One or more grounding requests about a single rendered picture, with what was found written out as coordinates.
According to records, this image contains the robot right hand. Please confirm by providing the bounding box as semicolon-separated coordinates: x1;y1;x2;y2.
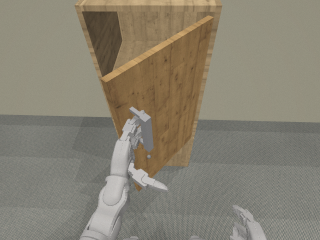
230;205;268;240

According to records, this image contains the robot left forearm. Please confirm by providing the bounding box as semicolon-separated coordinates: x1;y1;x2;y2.
79;175;131;240

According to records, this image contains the robot left hand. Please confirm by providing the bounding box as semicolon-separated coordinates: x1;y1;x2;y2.
110;110;169;193

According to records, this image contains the cupboard door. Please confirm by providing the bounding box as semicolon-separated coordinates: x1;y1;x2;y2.
100;15;214;191

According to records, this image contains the handle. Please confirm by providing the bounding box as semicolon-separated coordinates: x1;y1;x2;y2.
129;107;154;152

